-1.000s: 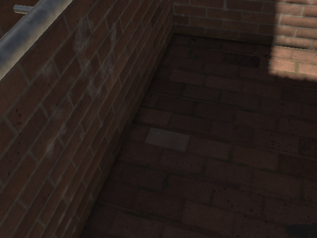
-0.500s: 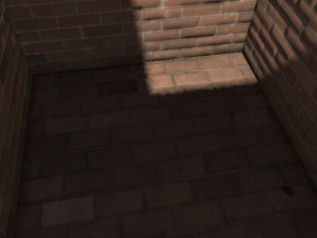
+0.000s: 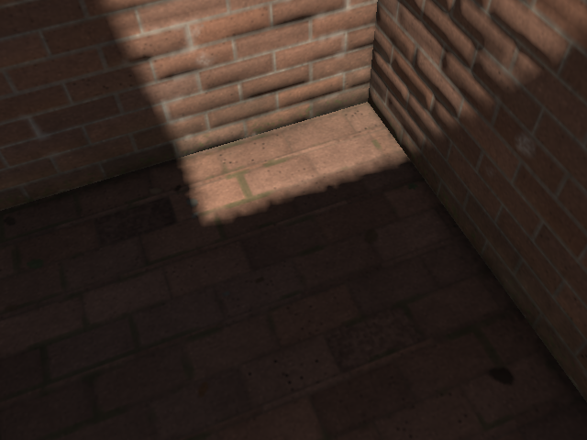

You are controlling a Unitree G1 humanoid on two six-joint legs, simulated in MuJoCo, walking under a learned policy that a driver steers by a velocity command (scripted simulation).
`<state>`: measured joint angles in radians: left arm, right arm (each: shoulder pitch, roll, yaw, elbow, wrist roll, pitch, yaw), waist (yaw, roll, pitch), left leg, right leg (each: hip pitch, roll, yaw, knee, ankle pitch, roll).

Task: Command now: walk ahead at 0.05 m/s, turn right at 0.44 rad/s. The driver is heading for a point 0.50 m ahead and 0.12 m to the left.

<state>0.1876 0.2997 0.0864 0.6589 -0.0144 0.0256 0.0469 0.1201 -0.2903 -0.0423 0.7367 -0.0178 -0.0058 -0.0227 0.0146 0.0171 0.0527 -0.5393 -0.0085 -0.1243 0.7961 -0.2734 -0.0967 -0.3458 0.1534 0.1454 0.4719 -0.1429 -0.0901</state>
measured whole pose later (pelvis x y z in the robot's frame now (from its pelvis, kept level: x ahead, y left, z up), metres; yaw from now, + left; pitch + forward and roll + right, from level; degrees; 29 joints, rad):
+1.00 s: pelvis +0.03 -0.02 +0.00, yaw -5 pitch -3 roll +1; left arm 0.14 0.23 0.04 0.95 -0.01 0.00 0.00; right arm 0.16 -0.26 0.00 1.07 -0.02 -0.02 -0.03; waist -0.04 0.01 0.07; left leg -0.17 0.05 -0.06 0.42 -0.20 -0.08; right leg -0.13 0.05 0.07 0.49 -0.31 -0.04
